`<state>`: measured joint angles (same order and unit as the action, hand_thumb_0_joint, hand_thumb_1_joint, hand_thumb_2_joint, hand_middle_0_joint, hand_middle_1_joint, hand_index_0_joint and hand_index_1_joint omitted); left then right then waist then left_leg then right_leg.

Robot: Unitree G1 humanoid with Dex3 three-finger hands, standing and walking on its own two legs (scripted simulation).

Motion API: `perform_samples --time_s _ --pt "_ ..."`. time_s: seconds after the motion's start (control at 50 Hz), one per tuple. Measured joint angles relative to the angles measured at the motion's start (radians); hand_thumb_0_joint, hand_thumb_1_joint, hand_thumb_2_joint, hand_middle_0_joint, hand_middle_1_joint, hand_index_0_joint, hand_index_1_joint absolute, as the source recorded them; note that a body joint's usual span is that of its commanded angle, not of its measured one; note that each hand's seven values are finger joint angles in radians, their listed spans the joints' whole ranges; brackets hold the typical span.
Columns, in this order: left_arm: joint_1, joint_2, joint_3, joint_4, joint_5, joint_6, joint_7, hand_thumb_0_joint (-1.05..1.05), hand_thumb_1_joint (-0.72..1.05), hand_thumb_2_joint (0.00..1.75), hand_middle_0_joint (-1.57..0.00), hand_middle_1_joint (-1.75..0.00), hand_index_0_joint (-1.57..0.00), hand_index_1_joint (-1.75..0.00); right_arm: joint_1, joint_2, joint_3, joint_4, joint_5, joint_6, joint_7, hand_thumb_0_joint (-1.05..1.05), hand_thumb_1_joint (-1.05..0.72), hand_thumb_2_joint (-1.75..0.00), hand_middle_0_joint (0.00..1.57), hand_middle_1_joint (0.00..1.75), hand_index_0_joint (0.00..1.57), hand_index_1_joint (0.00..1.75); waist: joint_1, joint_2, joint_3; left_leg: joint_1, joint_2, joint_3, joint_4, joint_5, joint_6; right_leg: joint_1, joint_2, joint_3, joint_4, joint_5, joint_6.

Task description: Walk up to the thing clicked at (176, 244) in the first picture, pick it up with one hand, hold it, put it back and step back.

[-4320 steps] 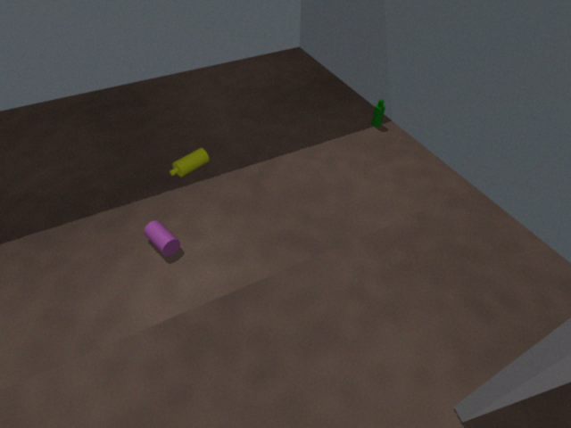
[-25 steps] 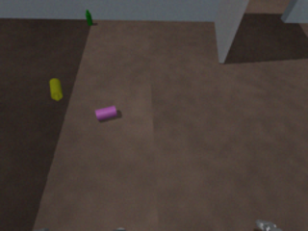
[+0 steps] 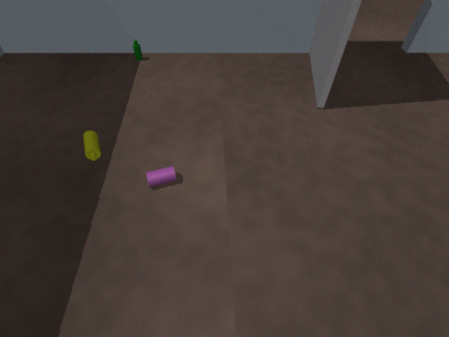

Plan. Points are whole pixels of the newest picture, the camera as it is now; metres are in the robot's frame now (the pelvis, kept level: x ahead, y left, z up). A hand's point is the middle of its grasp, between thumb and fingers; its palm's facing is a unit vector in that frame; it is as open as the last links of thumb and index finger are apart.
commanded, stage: step back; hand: left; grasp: from above
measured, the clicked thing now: (161, 176) +1.07 +0.31 -0.73
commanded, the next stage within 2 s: stand in 0.54 s
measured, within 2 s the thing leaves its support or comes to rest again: neither
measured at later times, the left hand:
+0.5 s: hand out of the picture +0.15 +0.24 -0.15, palm faces +0.04 -0.93 -0.36, open 7.4 cm
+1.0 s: hand out of the picture +0.14 +0.24 -0.14, palm faces -0.01 -0.94 -0.34, open 7.4 cm
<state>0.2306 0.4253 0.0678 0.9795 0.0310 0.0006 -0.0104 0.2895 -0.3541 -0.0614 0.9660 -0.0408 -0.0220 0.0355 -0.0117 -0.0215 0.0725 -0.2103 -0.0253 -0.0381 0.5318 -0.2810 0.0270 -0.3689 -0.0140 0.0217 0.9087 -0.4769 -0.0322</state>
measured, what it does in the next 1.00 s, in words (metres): steps on the spot: right foot, then left foot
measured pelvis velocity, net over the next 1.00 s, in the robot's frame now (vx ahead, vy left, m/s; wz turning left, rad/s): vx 0.06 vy -0.01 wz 0.02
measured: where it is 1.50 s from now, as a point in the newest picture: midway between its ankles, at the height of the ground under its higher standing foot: outside the picture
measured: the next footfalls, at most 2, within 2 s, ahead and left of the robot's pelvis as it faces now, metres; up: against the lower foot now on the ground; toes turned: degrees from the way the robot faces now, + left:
right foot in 0.16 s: +0.12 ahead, -0.14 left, +0.00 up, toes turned -2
left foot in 0.44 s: +0.08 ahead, +0.12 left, +0.00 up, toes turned +1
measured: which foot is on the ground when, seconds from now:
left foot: down 0.00-0.20, up 0.22-0.42, down 0.44-1.00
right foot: up 0.00-0.14, down 0.16-1.00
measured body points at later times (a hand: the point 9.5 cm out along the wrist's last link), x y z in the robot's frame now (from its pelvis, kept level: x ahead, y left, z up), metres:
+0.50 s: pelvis +0.05 -0.01 -0.01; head +0.08 -0.02 +0.44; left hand +0.15 +0.29 -0.13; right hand +0.13 -0.32 -0.14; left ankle +0.04 +0.12 -0.73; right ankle +0.08 -0.14 -0.73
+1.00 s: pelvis +0.06 -0.01 +0.01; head +0.07 -0.01 +0.46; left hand +0.14 +0.29 -0.12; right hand +0.17 -0.30 -0.11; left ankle +0.04 +0.12 -0.73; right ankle +0.08 -0.14 -0.73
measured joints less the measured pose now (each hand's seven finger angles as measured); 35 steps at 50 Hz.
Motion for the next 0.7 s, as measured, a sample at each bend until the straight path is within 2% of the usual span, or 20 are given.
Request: perform_samples --time_s 0.12,0.16,0.18,0.2,0.24,0.3,0.36,0.4,0.46,0.5,0.56,0.7 --pt "-0.036 0.008 0.006 -0.012 -0.007 -0.014 -0.010 0.01 0.90 0.89 -0.20 -0.30 -0.20 -0.30 0.013 -0.007 0.006 -0.004 0.005 0.001 -0.009 0.01 -0.90 -0.90 0.21 0.30 0.21 0.30 -0.017 -0.007 0.011 0.020 0.017 -0.005 -0.004 -0.013 -0.028 -0.002 -0.017 -0.025 -0.176 0.088 0.010" --pt "-0.048 0.000 0.004 -0.011 -0.009 -0.022 -0.007 0.01 0.90 0.90 -0.20 -0.30 -0.20 -0.30 0.008 -0.019 0.009 -0.004 0.011 0.014 -0.014 0.01 -0.90 -0.90 0.21 0.30 0.21 0.30 -0.017 0.002 0.008 0.006 0.024 -0.007 0.046 -0.048 -0.040 0.045 -0.010 -0.035 -0.297 0.165 0.011" --pt "-0.056 -0.010 0.004 -0.007 -0.008 -0.027 -0.002 0.01 0.90 0.90 -0.20 -0.30 -0.20 -0.30 0.001 -0.026 0.011 -0.001 0.017 0.022 -0.018 0.01 -0.90 -0.90 0.21 0.30 0.21 0.30 -0.014 0.016 0.012 -0.003 0.035 -0.010 0.083 -0.073 -0.048 0.060 0.002 -0.040 -0.327 0.246 0.014" --pt "-0.066 -0.025 0.003 -0.003 -0.005 -0.031 0.003 0.01 0.90 0.90 -0.20 -0.30 -0.20 -0.30 -0.008 -0.032 0.012 0.003 0.022 0.029 -0.024 0.01 -0.90 -0.90 0.21 0.30 0.21 0.30 -0.015 0.042 0.018 -0.013 0.051 -0.026 0.123 -0.098 -0.044 0.067 0.018 -0.056 -0.324 0.259 0.016" --pt "-0.076 -0.050 -0.007 -0.003 0.001 -0.036 0.006 0.01 0.90 0.89 -0.20 -0.30 -0.20 -0.30 -0.021 -0.032 0.016 0.012 0.026 0.039 -0.035 0.01 -0.90 -0.90 0.21 0.30 0.21 0.30 -0.011 0.060 0.010 -0.046 0.034 -0.065 0.202 -0.176 -0.034 0.067 0.023 -0.071 -0.304 0.231 0.012" --pt "-0.093 -0.078 -0.022 -0.001 0.004 -0.033 0.002 0.01 0.90 0.89 -0.20 -0.30 -0.20 -0.30 -0.040 -0.028 0.022 0.022 0.027 0.037 -0.035 0.01 -0.91 -0.90 0.20 0.30 0.21 0.30 0.008 0.050 0.000 -0.078 0.009 -0.036 0.274 -0.240 -0.028 0.070 -0.001 -0.063 -0.295 0.207 0.006" --pt "-0.110 -0.099 -0.031 0.003 0.004 -0.035 0.001 0.01 0.90 0.89 -0.20 -0.30 -0.21 -0.30 -0.057 -0.034 0.023 0.031 0.026 0.031 -0.032 0.01 -0.91 -0.90 0.20 0.30 0.21 0.30 0.017 0.057 -0.007 -0.089 0.013 -0.029 0.264 -0.216 -0.021 0.075 -0.013 -0.070 -0.301 0.199 0.015" --pt "-0.120 -0.100 -0.033 0.004 0.003 -0.035 0.000 0.01 0.90 0.89 -0.20 -0.30 -0.21 -0.30 -0.070 -0.034 0.024 0.038 0.024 0.026 -0.031 0.01 -0.91 -0.90 0.20 0.30 0.21 0.30 0.021 0.056 -0.005 -0.073 0.026 -0.015 0.199 -0.186 -0.022 0.073 -0.019 -0.072 -0.295 0.190 0.021" --pt "-0.136 -0.087 -0.033 0.014 -0.007 -0.025 0.002 0.01 0.90 0.89 -0.21 -0.30 -0.21 -0.30 -0.090 -0.021 0.022 0.055 0.017 0.012 -0.036 0.01 -0.91 -0.90 0.20 0.30 0.21 0.30 0.018 0.032 0.008 -0.023 0.023 0.007 0.059 -0.032 -0.037 0.071 -0.040 -0.070 -0.262 0.164 0.035" --pt "-0.140 -0.076 -0.032 0.024 -0.018 -0.016 0.008 0.01 0.90 0.89 -0.20 -0.30 -0.21 -0.30 -0.102 -0.005 0.025 0.065 0.013 0.009 -0.037 0.01 -0.91 -0.90 0.20 0.30 0.21 0.30 0.024 0.008 0.008 -0.009 0.014 0.021 0.045 -0.036 -0.041 0.077 -0.049 -0.055 -0.268 0.164 0.042" --pt "-0.145 -0.066 -0.035 0.048 -0.026 -0.018 0.012 0.01 0.90 0.89 -0.20 -0.30 -0.21 -0.30 -0.129 0.005 0.035 0.084 0.020 0.013 -0.031 0.01 -0.91 -0.90 0.21 0.30 0.21 0.30 0.025 0.015 0.005 -0.001 0.035 0.018 0.043 -0.052 -0.042 0.110 -0.028 -0.062 -0.325 0.185 0.047" --pt "-0.158 -0.063 -0.055 0.106 -0.031 -0.013 0.009 0.01 0.90 0.89 -0.20 -0.30 -0.20 -0.30 -0.191 0.016 0.054 0.105 0.033 -0.004 -0.031 0.01 -0.90 -0.90 0.21 0.30 0.21 0.30 0.021 0.004 0.007 0.071 0.037 0.026 -0.059 -0.010 -0.039 0.182 -0.024 -0.057 -0.435 0.233 0.051"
